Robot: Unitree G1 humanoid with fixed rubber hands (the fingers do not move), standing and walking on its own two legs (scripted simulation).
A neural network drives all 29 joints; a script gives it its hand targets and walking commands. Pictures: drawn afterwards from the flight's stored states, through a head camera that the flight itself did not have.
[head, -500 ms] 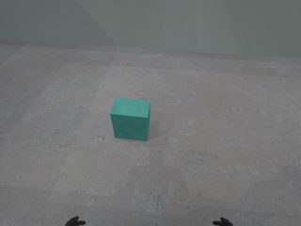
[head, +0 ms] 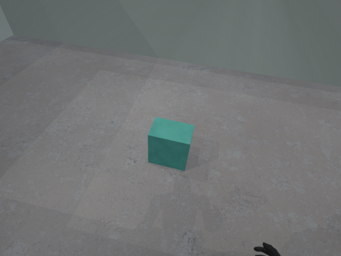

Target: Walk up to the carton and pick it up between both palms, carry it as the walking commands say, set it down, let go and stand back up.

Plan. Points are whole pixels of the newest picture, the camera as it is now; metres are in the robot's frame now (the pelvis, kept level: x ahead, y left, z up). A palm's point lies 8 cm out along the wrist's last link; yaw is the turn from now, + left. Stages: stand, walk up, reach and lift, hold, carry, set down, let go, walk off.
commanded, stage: walk up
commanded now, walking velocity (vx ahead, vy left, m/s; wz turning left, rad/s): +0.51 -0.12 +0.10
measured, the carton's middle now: (170, 144) +0.98 -0.02 -0.62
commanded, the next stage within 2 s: none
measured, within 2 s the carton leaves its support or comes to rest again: neither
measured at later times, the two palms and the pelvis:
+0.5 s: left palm (117, 168) +0.43 +0.18 -0.12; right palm out of the picture +0.14 -0.26 -0.12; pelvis +0.25 -0.03 -0.01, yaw +2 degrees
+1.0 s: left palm (117, 175) +0.39 +0.17 -0.10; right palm (229, 141) +0.60 -0.24 -0.13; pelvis +0.50 -0.03 +0.02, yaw +1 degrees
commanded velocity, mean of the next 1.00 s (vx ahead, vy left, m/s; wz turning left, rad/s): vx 0.43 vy -0.04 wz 0.02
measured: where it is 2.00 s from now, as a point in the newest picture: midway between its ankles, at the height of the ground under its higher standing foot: (162, 227)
